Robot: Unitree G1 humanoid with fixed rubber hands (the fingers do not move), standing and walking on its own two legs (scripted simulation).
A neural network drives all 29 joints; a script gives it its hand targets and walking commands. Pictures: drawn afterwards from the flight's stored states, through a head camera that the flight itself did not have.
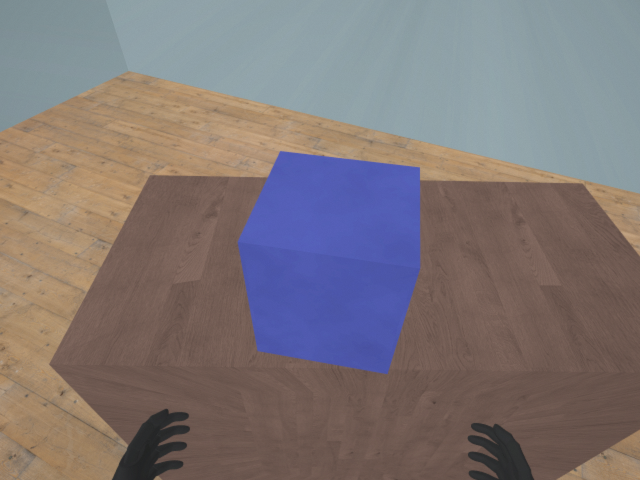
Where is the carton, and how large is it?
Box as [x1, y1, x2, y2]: [238, 151, 419, 373]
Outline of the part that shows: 280,151 238,240 239,252 257,350 387,373 419,270 419,167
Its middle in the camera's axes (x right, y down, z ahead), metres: +0.02 +0.03 +0.60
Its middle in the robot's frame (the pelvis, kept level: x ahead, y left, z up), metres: +0.44 +0.00 +0.03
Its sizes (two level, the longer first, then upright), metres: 0.210 0.200 0.250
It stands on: a pedestal, 0.69 m high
